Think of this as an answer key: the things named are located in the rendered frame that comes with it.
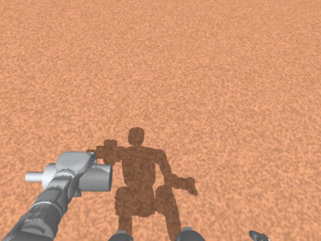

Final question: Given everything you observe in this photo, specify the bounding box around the left robot hand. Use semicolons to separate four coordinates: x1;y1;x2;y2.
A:
56;152;97;197

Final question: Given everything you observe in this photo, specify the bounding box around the left robot arm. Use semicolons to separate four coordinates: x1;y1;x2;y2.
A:
1;170;79;241

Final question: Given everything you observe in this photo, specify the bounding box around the right robot hand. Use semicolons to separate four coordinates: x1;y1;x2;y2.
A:
249;230;270;241

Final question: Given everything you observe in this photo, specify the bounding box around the bottle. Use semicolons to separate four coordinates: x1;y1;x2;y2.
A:
25;163;113;192

